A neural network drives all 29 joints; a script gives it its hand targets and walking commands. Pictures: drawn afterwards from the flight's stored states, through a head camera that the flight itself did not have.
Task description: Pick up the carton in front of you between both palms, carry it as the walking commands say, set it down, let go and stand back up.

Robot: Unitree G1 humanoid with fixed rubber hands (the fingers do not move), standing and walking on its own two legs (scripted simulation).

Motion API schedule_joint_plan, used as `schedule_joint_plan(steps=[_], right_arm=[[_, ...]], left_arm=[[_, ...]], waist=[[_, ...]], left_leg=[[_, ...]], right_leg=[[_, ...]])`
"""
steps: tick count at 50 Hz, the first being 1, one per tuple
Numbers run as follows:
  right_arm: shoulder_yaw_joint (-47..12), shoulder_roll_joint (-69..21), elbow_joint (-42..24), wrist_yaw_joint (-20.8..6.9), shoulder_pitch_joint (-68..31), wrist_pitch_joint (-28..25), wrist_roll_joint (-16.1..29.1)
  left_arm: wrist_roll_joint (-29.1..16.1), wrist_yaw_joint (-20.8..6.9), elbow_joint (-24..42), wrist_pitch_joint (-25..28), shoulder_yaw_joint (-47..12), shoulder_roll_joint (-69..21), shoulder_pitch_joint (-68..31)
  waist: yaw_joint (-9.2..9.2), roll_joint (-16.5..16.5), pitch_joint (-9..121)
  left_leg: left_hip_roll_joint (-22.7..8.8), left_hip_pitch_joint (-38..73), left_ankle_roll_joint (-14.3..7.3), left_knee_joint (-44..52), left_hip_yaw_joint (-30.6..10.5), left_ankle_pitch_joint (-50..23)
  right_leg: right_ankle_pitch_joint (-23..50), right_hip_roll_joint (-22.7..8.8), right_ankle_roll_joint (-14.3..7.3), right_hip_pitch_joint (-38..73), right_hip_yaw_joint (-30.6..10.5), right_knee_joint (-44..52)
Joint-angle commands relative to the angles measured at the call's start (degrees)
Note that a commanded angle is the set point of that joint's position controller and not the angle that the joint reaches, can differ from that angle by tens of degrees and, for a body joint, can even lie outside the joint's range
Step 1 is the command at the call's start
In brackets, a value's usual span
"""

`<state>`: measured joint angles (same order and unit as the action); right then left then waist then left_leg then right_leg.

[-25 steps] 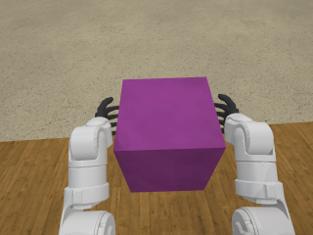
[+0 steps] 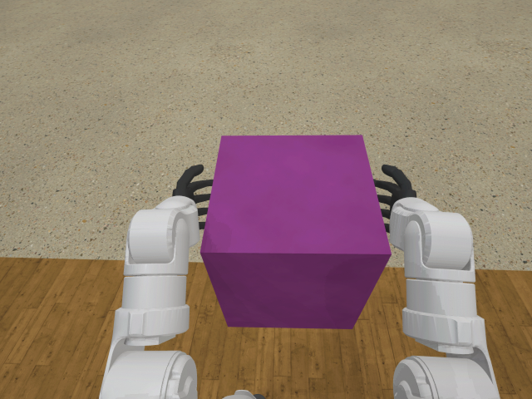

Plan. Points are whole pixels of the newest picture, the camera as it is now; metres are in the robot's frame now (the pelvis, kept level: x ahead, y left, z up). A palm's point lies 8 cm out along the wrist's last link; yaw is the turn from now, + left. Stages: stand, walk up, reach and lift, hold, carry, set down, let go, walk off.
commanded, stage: carry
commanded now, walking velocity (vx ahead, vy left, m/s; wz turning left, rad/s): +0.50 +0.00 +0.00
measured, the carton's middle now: (290, 237) +0.36 +0.02 +0.04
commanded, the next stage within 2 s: none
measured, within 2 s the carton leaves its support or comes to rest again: neither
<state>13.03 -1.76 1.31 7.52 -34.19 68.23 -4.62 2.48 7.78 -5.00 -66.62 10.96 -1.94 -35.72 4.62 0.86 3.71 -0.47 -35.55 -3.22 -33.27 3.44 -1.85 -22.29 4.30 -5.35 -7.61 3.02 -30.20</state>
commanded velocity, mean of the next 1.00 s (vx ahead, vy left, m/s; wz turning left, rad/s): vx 0.50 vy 0.00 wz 0.00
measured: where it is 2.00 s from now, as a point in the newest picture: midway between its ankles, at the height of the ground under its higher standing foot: (286, 206)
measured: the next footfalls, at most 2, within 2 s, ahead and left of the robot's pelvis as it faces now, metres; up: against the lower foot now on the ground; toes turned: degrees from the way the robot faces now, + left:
left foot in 0.06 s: +0.21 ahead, +0.08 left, -0.03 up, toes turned +3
right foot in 0.60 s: +0.52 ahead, -0.05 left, -0.06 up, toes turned -2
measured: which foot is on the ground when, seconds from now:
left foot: up 0.00-0.04, down 0.06-0.62, up 0.64-1.00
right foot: down 0.00-0.08, up 0.10-0.58, down 0.60-1.00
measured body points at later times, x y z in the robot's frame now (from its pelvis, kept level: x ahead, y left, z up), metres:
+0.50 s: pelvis +0.28 +0.02 -0.02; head +0.32 +0.04 +0.43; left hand +0.64 +0.16 +0.07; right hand +0.63 -0.14 +0.08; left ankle +0.17 +0.07 -0.75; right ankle +0.42 -0.10 -0.72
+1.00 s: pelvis +0.56 +0.00 -0.05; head +0.60 -0.01 +0.40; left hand +0.92 +0.17 +0.06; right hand +0.94 -0.13 +0.05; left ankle +0.69 +0.16 -0.73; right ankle +0.49 -0.05 -0.78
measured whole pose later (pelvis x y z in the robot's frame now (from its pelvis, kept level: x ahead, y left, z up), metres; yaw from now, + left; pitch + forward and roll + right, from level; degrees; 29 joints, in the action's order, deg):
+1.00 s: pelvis +0.56 +0.00 -0.05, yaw +1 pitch +5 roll +1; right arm 12.0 -1.7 0.7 7.1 -34.5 68.6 -4.1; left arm 1.9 7.6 -3.3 -67.1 11.4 -1.3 -35.1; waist 3.8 0.5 1.5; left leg -3.3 -41.3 -1.3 -47.5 0.8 5.6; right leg -15.1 3.6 -6.5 -12.4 4.7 -27.5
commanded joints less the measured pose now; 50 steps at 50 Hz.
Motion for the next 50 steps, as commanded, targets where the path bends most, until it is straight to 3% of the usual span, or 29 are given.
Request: schedule_joint_plan(steps=[1,2,3,4,5,6,7,8,9,12,15,18,22,25,27,29,30,31,32,33,34,35,36,39,44,50], right_arm=[[-37.25,-56.92,3.05,-12.82,-34.95,-1.17,19.98],[-36.15,-56.83,4.73,-13.17,-33.88,-1.39,19.58],[-34.97,-56.42,6.03,-13.65,-32.93,-1.63,19.30],[-33.46,-56.16,8.02,-14.05,-32.54,-1.81,19.10],[-32.26,-55.47,9.11,-14.18,-32.88,-2.42,18.46],[-33.12,-58.18,9.59,-14.72,-32.65,-2.78,19.90],[-34.43,-60.70,6.80,-15.25,-36.15,-3.36,21.76],[-35.90,-63.05,3.74,-15.59,-40.45,-3.77,24.02],[-38.07,-64.75,0.42,-15.50,-43.22,-4.06,25.52],[-40.55,-66.46,-3.84,-15.27,-44.13,-4.69,28.82],[-41.75,-65.60,-5.16,-15.25,-40.63,-5.06,29.20],[-42.80,-63.90,-6.43,-15.36,-38.36,-5.37,28.86],[-43.86,-60.16,-8.70,-15.11,-37.63,-4.91,28.65],[-42.78,-56.64,-6.77,-14.82,-34.57,-3.58,27.47],[-41.91,-55.41,-4.58,-14.79,-34.22,-2.70,26.85],[-41.10,-55.07,-2.06,-14.89,-34.98,-1.83,26.73],[-40.65,-55.11,-0.86,-14.91,-35.84,-1.53,26.77],[-39.78,-54.67,0.11,-14.92,-37.80,-1.25,26.42],[-39.32,-56.62,2.10,-14.63,-38.53,-0.31,26.72],[-38.64,-56.16,1.69,-14.42,-39.05,-0.15,25.91],[-38.41,-57.60,1.22,-14.23,-41.84,-0.20,25.70],[-37.89,-59.41,0.99,-13.99,-43.10,-0.41,25.48],[-37.46,-60.56,0.48,-13.70,-43.26,-0.63,25.24],[-37.48,-62.49,-0.88,-12.56,-42.66,-1.33,24.49],[-38.33,-61.60,-3.02,-10.94,-39.64,-2.20,22.80],[-39.49,-58.31,-3.66,-10.57,-37.21,-1.43,21.51]], left_arm=[[-24.90,-16.36,1.29,0.38,-38.09,-60.33,-36.34],[-25.10,-16.57,0.12,0.59,-38.13,-61.00,-36.89],[-24.99,-16.81,-0.81,0.91,-37.92,-61.19,-37.33],[-24.85,-17.09,-2.17,1.08,-37.45,-62.08,-37.50],[-24.59,-16.90,-3.35,0.82,-36.51,-63.79,-37.88],[-24.59,-16.58,-2.28,1.28,-36.78,-63.91,-39.55],[-24.83,-16.14,-0.32,1.86,-36.99,-64.90,-42.31],[-24.76,-15.54,1.24,2.40,-36.76,-66.02,-43.27],[-24.42,-14.83,2.82,2.70,-36.57,-66.52,-42.70],[-22.99,-12.79,5.50,3.30,-36.94,-65.92,-38.98],[-21.22,-11.61,6.74,3.97,-37.72,-64.68,-34.54],[-20.25,-11.10,9.00,4.32,-39.17,-62.85,-33.24],[-20.38,-10.74,12.85,3.59,-40.84,-58.88,-34.33],[-19.78,-10.95,12.00,1.71,-39.98,-54.97,-32.92],[-19.09,-11.45,9.96,0.36,-38.53,-52.75,-32.20],[-18.41,-11.99,6.95,-0.56,-36.35,-51.08,-31.06],[-18.09,-12.34,5.77,-0.87,-35.24,-50.74,-31.28],[-17.88,-12.62,3.91,-1.23,-33.73,-50.11,-30.72],[-17.22,-12.72,2.13,-1.41,-32.38,-47.95,-33.38],[-18.63,-13.12,0.27,-1.44,-32.56,-50.83,-31.37],[-20.29,-13.67,1.89,-1.16,-33.48,-53.73,-34.44],[-22.17,-14.25,3.46,-1.04,-34.65,-56.70,-38.19],[-24.11,-14.76,5.11,-0.86,-35.86,-59.54,-42.07],[-27.23,-15.34,7.84,-0.14,-37.57,-63.55,-45.82],[-28.07,-15.38,10.09,0.28,-38.21,-63.14,-43.79],[-26.50,-15.49,8.37,-0.28,-38.26,-59.96,-38.84]], waist=[[-1.17,-7.90,18.93],[-3.84,-6.03,21.00],[-5.82,-2.14,23.79],[-4.98,6.17,27.48],[-8.16,17.97,31.89],[-7.70,13.06,29.72],[-8.16,8.77,26.25],[-7.25,3.36,23.91],[-6.80,2.01,23.07],[-5.83,3.39,24.43],[-7.10,4.31,25.24],[-8.22,5.07,25.06],[-9.64,5.13,22.19],[-10.94,5.08,19.79],[-9.71,5.91,18.67],[-5.24,5.12,21.12],[-2.85,2.40,22.96],[-2.57,-4.59,26.63],[-1.25,-17.53,31.16],[-0.91,-14.66,31.43],[-0.84,-10.73,27.72],[-1.73,-5.12,24.59],[-2.69,-3.04,22.22],[-3.09,-3.91,22.31],[-1.36,-5.76,23.41],[1.08,-6.74,21.05]], left_leg=[[3.09,11.27,-2.38,9.12,3.63,-4.94],[3.17,21.18,-2.54,11.86,4.76,-7.69],[-2.27,33.25,-2.25,8.47,-0.32,-12.06],[-15.76,45.98,-3.29,-1.56,-15.42,-33.33],[-23.30,56.24,-15.22,2.29,-34.91,-17.74],[-20.83,53.23,-15.10,6.58,-36.69,-1.25],[-17.59,47.74,-13.32,8.22,-32.78,3.39],[-15.97,42.71,-11.30,9.22,-29.07,3.22],[-15.42,38.53,-10.55,10.14,-26.67,2.50],[-13.76,35.12,-8.80,11.00,-21.08,-2.65],[-12.99,40.25,-8.30,8.77,-17.06,-16.92],[-11.64,44.85,-7.20,7.18,-14.12,-25.57],[-8.10,46.31,-6.26,5.72,-9.96,-28.57],[-6.47,46.66,-6.02,3.91,-7.88,-28.31],[-6.63,43.82,-5.11,1.18,-6.54,-27.45],[-5.55,38.29,-2.68,-9.29,-2.84,-29.53],[-4.13,30.15,-1.31,-18.35,-0.95,-19.07],[-1.58,17.46,-0.35,-28.14,0.36,9.18],[6.31,-1.53,2.87,-45.25,-2.32,36.96],[3.95,-7.16,1.05,-49.96,-5.11,35.74],[2.01,-9.11,0.25,-48.98,-5.45,32.54],[0.64,-8.10,0.06,-45.14,-5.47,28.99],[-0.96,-6.51,0.25,-40.52,-5.83,26.62],[-1.91,-2.48,1.30,-33.14,-4.11,23.29],[-2.74,-9.71,2.45,-23.66,-2.24,14.88],[-0.28,-9.42,1.68,-8.88,0.82,2.85]], right_leg=[[51.51,-11.17,-2.12,12.22,-5.58,-6.73],[49.30,-9.84,-0.40,8.19,-2.51,-14.19],[34.78,-7.96,1.16,-1.41,-1.12,-24.16],[1.01,-4.55,3.02,-14.62,0.09,-33.35],[-13.03,1.95,4.62,-30.80,-2.72,-48.88],[-10.62,-0.97,3.06,-35.77,-5.15,-50.55],[-7.67,-2.29,2.57,-36.71,-4.59,-49.45],[-4.30,-4.11,2.79,-35.92,-4.69,-46.02],[-1.95,-5.52,3.10,-34.25,-4.97,-42.39],[0.47,-6.34,4.36,-31.30,-3.49,-36.43],[4.32,-6.69,4.85,-36.21,-1.96,-30.64],[10.61,-6.38,4.48,-39.58,-1.03,-25.41],[20.43,-4.46,3.42,-37.41,1.13,-13.55],[26.92,-2.28,2.58,-32.51,3.73,-2.29],[30.18,-1.96,1.08,-24.95,3.63,3.83],[32.31,-0.74,-0.36,-9.06,5.90,8.87],[34.07,-4.00,-0.70,2.19,3.29,7.78],[51.67,-15.69,-1.14,15.02,-9.82,-1.82],[48.71,-27.75,-13.27,30.33,-31.82,-1.22],[28.49,-27.14,-15.40,28.18,-37.18,3.40],[20.89,-23.13,-12.83,22.43,-33.38,5.87],[19.53,-21.34,-10.51,15.94,-28.79,7.23],[20.61,-20.43,-9.19,10.39,-25.26,8.50],[22.02,-18.17,-8.13,4.64,-19.77,10.09],[42.15,-16.91,-7.06,13.33,-14.28,6.75],[50.64,-12.83,-4.83,19.45,-9.32,3.39]])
